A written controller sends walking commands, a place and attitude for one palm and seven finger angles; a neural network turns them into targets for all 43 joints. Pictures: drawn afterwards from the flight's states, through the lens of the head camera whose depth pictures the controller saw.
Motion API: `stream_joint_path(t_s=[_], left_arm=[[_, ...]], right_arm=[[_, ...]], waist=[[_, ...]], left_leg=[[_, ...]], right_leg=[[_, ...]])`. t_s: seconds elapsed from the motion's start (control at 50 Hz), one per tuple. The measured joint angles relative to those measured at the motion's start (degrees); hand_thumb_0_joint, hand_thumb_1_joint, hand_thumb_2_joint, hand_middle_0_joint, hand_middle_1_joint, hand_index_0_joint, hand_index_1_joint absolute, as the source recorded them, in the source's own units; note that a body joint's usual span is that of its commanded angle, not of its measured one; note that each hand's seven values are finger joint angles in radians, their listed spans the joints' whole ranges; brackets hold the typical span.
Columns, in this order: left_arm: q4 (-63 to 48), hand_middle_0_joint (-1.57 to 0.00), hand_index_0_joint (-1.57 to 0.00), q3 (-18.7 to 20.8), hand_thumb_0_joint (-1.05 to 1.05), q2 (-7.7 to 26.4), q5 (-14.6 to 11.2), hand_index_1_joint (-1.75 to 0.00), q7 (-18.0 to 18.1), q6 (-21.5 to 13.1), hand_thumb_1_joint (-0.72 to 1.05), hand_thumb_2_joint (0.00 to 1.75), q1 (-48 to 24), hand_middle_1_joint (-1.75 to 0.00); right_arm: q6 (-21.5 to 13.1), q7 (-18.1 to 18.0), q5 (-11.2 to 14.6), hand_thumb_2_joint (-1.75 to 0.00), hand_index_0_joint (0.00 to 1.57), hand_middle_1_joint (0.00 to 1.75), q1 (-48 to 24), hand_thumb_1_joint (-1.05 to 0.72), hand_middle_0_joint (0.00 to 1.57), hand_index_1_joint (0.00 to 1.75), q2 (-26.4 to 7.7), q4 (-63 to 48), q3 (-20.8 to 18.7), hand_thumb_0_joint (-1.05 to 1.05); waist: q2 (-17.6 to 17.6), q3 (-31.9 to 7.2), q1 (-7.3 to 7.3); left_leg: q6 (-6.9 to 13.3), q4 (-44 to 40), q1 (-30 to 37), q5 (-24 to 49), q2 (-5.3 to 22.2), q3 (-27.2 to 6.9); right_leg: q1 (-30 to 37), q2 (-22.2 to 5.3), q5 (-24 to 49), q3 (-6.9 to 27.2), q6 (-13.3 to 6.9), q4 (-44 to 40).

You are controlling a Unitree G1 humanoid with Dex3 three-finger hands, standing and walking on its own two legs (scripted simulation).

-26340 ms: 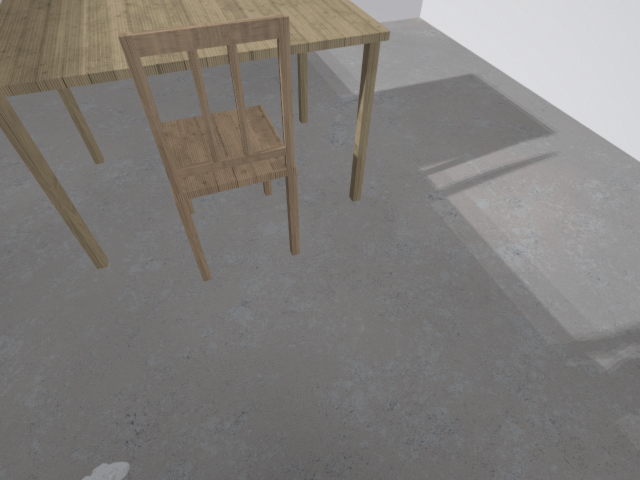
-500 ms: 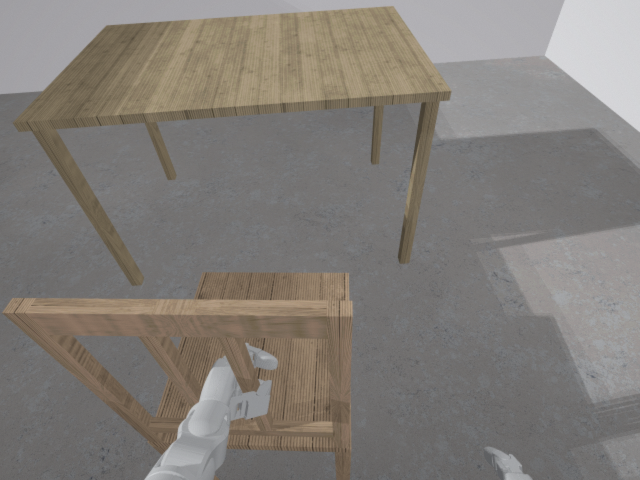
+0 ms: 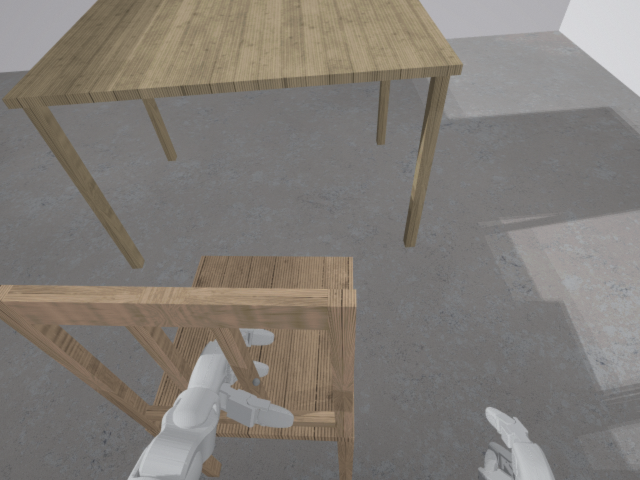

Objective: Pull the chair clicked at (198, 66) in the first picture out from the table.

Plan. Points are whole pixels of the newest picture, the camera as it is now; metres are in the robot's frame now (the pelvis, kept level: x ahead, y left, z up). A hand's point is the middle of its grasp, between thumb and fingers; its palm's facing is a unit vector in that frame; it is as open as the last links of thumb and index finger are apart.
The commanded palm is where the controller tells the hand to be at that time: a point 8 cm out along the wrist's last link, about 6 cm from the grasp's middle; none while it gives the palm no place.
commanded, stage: open the thumb and straighten the fingers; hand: left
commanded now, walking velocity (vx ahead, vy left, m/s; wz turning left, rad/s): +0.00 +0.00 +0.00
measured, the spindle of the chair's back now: (182, 375) +0.28 +0.21 -0.05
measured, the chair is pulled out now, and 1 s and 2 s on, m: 0.58 0.58 0.58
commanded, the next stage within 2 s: draw the fingers out of the gap in 0.30 s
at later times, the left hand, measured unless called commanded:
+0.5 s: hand (245, 399) +0.24 +0.11 -0.04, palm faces -0.09 -0.98 -0.16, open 17.4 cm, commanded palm +0.21 +0.16 -0.01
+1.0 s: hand (228, 476) +0.15 +0.12 -0.04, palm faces -0.07 -0.98 -0.17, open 17.5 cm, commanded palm +0.13 +0.16 -0.01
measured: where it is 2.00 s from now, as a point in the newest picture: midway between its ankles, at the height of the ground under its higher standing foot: outside the picture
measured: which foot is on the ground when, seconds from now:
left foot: down 0.00-1.00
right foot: down 0.00-1.00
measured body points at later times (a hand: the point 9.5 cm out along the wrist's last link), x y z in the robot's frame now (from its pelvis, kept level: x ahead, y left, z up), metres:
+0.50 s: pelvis +0.02 +0.00 -0.01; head +0.04 -0.02 +0.43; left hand +0.24 +0.16 -0.03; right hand +0.18 -0.23 -0.10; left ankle -0.01 +0.13 -0.71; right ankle +0.01 -0.12 -0.71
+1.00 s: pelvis +0.01 +0.01 -0.03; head +0.02 -0.01 +0.42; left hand +0.15 +0.17 -0.02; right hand +0.20 -0.21 -0.09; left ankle -0.01 +0.13 -0.71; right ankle +0.01 -0.12 -0.71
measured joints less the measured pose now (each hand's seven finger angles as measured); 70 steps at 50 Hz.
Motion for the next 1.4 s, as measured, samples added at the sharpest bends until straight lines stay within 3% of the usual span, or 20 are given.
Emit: stream_joint_path(t_s=[0.26,0.4,0.54,0.7,1.3,1.34,1.4], left_arm=[[-9.5,-0.1,-0.1,-0.5,-0.01,1.6,0.7,-0.29,-0.8,3.8,-0.52,0.21,5.6,-0.3],[-13.7,-0.03,-0.03,-2.0,-0.01,1.5,0.8,-0.08,-0.7,5.1,-0.53,0.21,7.8,-0.08],[-19.6,-0.01,-0.01,-0.9,-0.01,1.8,1.7,-0.02,-0.6,5.8,-0.53,0.21,15.2,-0.02],[-28.9,0.0,0.0,-3.9,-0.01,2.8,2.3,0.0,-0.1,5.6,-0.53,0.21,25.9,-0.01],[-42.0,-0.01,0.0,-6.2,-0.01,3.6,5.2,0.0,-1.1,3.8,-0.53,0.21,43.3,-0.01],[-42.9,0.0,0.0,-5.4,-0.01,2.8,1.5,0.0,-1.1,0.2,-0.53,0.21,44.6,-0.01],[-44.5,-0.01,-0.01,-4.0,-0.01,1.8,-2.0,0.0,-1.2,-6.8,-0.54,0.21,45.0,-0.01]], right_arm=[[-2.2,-1.3,-0.5,-0.89,0.2,0.3,0.5,-0.91,0.2,0.3,0.6,-2.3,1.1,0.01],[-3.1,-1.7,-0.6,-0.89,0.2,0.3,1.0,-0.91,0.2,0.3,0.2,-2.5,1.0,0.01],[-2.5,-1.4,-0.7,-0.89,0.2,0.3,2.4,-0.91,0.2,0.3,0.7,-4.5,1.0,0.01],[-3.9,-2.4,-0.8,-0.89,0.2,0.3,2.9,-0.91,0.2,0.3,0.6,-6.3,0.8,0.01],[-4.8,-4.0,-0.4,-0.89,0.2,0.3,3.3,-0.91,0.2,0.3,2.4,-10.0,0.3,0.01],[-6.0,-4.0,-0.3,-0.89,0.2,0.3,3.2,-0.91,0.2,0.3,2.6,-9.9,0.2,0.01],[-7.9,-3.9,-0.2,-0.89,0.2,0.3,3.2,-0.91,0.2,0.3,2.8,-9.1,-0.1,0.01]], waist=[[-0.2,-0.8,0.7],[0.1,-1.3,0.51],[-0.7,-2.6,0.33],[-0.1,-2.8,0.85],[-0.3,-4.7,2.22],[-0.5,-4.6,2.27],[-0.9,-4.2,2.94]], left_leg=[[-0.1,4.9,-3.6,-3.0,-0.2,-1.3],[0.1,6.4,-4.6,-4.0,-0.4,-1.7],[0.1,7.5,-5.5,-4.9,-0.2,-1.2],[0.3,10.3,-7.1,-6.2,-0.4,-2.1],[0.6,17.2,-12.0,-8.3,-0.5,-2.5],[0.6,18.0,-12.8,-8.5,-0.5,-2.6],[0.5,19.7,-14.3,-8.9,-0.4,-2.9]], right_leg=[[-2.8,-0.3,-3.1,-1.2,0.0,4.1],[-3.4,-0.5,-4.0,-1.6,0.2,5.2],[-4.6,-0.4,-4.8,-1.1,0.2,6.5],[-5.4,-0.7,-5.9,-1.9,0.4,8.4],[-9.7,-0.8,-7.4,-2.1,0.6,14.1],[-10.3,-0.8,-7.5,-2.2,0.6,14.7],[-11.7,-0.7,-7.9,-2.4,0.5,16.1]])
